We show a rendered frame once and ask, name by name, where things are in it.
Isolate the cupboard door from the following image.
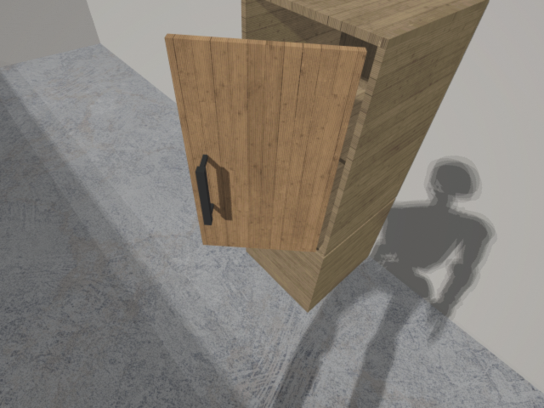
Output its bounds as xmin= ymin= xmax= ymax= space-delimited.
xmin=165 ymin=34 xmax=367 ymax=252

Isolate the handle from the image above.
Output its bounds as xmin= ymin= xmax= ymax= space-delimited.
xmin=195 ymin=155 xmax=214 ymax=225

